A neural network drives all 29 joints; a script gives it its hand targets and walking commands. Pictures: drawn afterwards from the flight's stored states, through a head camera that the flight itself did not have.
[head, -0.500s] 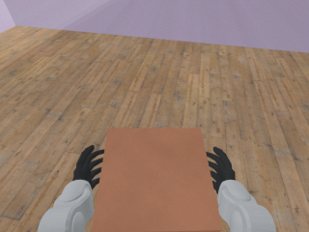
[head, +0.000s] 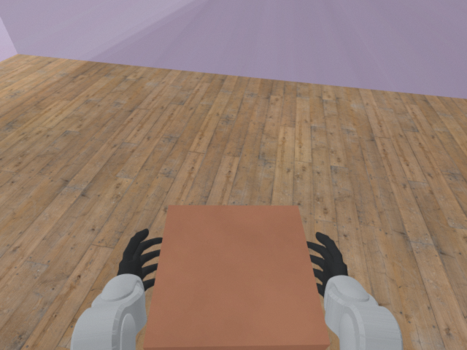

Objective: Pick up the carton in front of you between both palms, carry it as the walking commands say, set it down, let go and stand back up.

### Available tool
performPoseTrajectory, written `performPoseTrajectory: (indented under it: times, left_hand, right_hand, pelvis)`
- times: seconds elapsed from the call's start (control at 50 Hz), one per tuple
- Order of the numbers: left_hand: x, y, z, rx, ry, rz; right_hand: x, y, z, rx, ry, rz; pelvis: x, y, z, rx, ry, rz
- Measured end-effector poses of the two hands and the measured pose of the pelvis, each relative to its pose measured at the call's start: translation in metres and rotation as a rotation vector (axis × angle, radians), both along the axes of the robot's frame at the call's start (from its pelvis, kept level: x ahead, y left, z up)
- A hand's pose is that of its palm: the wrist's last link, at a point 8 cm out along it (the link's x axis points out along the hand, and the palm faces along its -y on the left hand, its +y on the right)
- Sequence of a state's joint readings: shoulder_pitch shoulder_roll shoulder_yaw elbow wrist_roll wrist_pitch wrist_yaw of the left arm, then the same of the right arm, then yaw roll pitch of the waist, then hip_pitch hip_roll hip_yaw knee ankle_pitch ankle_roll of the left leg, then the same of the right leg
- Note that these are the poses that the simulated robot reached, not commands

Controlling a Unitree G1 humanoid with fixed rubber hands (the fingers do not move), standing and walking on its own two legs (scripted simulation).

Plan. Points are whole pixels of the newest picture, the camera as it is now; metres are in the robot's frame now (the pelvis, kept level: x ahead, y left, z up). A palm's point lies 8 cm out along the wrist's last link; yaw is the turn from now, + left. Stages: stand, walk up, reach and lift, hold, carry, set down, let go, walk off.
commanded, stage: carry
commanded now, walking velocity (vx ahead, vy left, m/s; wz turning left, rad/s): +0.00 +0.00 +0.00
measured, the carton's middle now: (232, 298) +0.23 +0.00 +0.00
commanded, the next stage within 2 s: hold in 0.74 s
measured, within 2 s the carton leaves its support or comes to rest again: neither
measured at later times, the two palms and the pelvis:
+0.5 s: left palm (136, 285) +0.24 +0.16 +0.03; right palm (320, 287) +0.24 -0.14 +0.03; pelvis -0.04 +0.01 +0.00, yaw +0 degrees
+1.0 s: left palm (122, 297) +0.22 +0.17 +0.05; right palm (316, 296) +0.22 -0.13 +0.04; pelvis -0.06 +0.01 +0.01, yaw +1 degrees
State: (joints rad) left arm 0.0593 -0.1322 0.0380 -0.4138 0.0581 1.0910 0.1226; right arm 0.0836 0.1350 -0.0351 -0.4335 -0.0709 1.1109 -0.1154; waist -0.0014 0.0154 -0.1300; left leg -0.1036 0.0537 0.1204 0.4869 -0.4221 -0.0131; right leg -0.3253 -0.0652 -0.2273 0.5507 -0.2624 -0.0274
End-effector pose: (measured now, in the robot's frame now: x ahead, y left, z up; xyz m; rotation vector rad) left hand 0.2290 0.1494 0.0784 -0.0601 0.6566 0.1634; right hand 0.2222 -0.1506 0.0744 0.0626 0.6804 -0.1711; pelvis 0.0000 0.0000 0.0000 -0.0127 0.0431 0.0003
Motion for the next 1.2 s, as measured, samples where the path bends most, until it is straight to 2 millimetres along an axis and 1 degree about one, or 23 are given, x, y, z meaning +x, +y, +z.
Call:
performPoseTrajectory:
  times: [0.22,0.34,0.48,0.54,0.7,0.8,0.9,1.0,1.06,1.12,1.2]
  left_hand:
    - [0.001,0.003,-0.016,0.036,0.022,-0.032]
    - [0.004,0.004,-0.030,0.063,0.032,-0.045]
    - [0.014,0.006,-0.044,0.084,0.020,-0.059]
    - [0.018,0.006,-0.044,0.085,-0.002,-0.058]
    - [0.022,0.006,-0.036,0.080,-0.036,-0.053]
    - [0.018,0.007,-0.036,0.084,-0.018,-0.058]
    - [0.005,0.010,-0.033,0.106,-0.008,-0.070]
    - [-0.009,0.019,-0.032,0.101,-0.008,-0.040]
    - [-0.014,0.020,-0.034,0.095,-0.003,-0.030]
    - [-0.011,0.017,-0.040,0.070,0.006,-0.011]
    - [0.003,0.015,-0.048,0.071,-0.002,0.006]
  right_hand:
    - [0.001,0.003,-0.014,-0.048,0.023,0.038]
    - [0.006,0.005,-0.029,-0.072,0.034,0.057]
    - [0.014,0.006,-0.045,-0.084,0.022,0.071]
    - [0.018,0.006,-0.047,-0.081,0.000,0.068]
    - [0.021,0.006,-0.039,-0.077,-0.034,0.064]
    - [0.018,0.007,-0.039,-0.075,-0.017,0.066]
    - [0.005,0.010,-0.038,-0.069,-0.007,0.071]
    - [-0.002,0.019,-0.039,-0.059,-0.010,0.093]
    - [-0.004,0.020,-0.040,-0.058,-0.005,0.101]
    - [0.001,0.018,-0.045,-0.033,0.004,0.087]
    - [0.019,0.016,-0.053,0.012,-0.003,0.071]
  pelvis:
    - [-0.023,0.003,0.004,0.007,-0.010,-0.003]
    - [-0.031,0.004,0.004,0.011,-0.008,-0.003]
    - [-0.038,0.005,0.003,0.013,-0.005,-0.002]
    - [-0.040,0.006,0.003,0.014,-0.004,-0.002]
    - [-0.040,0.006,0.002,0.013,-0.004,0.000]
    - [-0.040,0.007,0.003,0.009,-0.019,-0.001]
    - [-0.045,0.008,0.012,0.001,-0.081,0.022]
    - [-0.059,0.009,0.013,0.002,-0.114,0.021]
    - [-0.069,0.009,0.012,0.007,-0.131,0.024]
    - [-0.083,0.006,0.008,0.012,-0.147,0.044]
    - [-0.101,0.000,0.000,0.020,-0.142,0.088]
